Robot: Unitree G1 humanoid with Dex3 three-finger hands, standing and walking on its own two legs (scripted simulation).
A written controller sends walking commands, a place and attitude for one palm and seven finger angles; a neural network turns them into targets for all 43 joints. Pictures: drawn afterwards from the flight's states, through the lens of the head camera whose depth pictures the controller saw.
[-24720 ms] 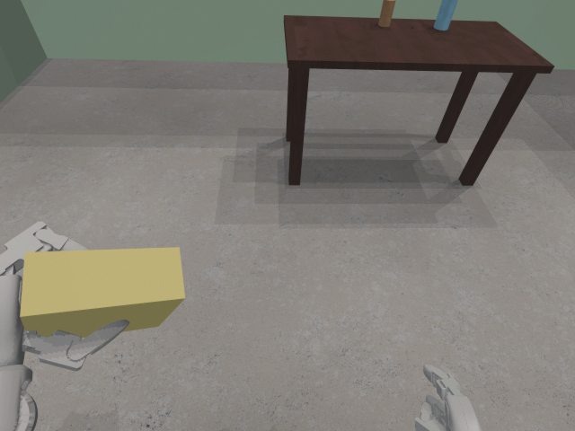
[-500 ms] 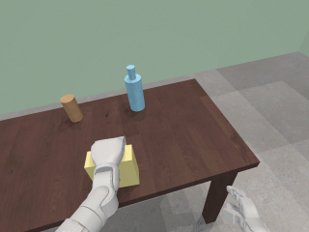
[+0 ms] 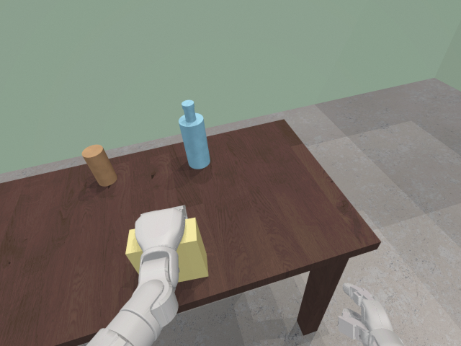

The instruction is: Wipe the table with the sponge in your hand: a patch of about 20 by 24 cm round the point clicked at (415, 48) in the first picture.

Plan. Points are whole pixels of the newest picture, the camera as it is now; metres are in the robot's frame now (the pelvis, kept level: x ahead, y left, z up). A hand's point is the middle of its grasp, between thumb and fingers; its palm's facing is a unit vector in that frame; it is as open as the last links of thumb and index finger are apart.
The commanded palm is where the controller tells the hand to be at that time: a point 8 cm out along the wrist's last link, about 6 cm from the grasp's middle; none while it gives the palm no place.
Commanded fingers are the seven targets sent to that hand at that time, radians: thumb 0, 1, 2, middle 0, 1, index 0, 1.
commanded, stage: slide across to the third lane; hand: left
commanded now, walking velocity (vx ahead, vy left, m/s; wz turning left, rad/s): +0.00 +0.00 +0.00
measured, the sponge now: (173, 260) +0.29 +0.18 -0.04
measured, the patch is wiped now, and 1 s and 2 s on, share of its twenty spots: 0.95 1.00 1.00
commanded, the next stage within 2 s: wipe forward along the third lane in 0.42 s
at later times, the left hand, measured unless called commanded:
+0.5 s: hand (169, 244) +0.30 +0.17 +0.01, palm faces -0.03 -0.06 -1.00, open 9.7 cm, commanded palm +0.26 +0.15 +0.06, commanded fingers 0.00 0.10 1.30 -1.20 -1.60 -1.20 -1.60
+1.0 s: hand (171, 228) +0.33 +0.18 +0.01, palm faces -0.05 -0.03 -1.00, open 9.7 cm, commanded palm +0.30 +0.17 +0.04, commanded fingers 0.00 0.10 1.30 -1.20 -1.60 -1.20 -1.60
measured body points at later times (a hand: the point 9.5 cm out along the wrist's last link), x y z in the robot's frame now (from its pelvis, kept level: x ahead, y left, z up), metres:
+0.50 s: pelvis +0.00 +0.01 +0.00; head -0.02 -0.03 +0.45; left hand +0.29 +0.17 +0.06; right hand +0.24 -0.19 -0.09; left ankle +0.01 +0.16 -0.73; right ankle +0.01 -0.12 -0.73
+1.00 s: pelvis -0.02 -0.01 -0.01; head -0.02 -0.04 +0.44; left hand +0.33 +0.18 +0.06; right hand +0.18 -0.24 -0.12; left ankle +0.01 +0.16 -0.73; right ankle +0.01 -0.12 -0.73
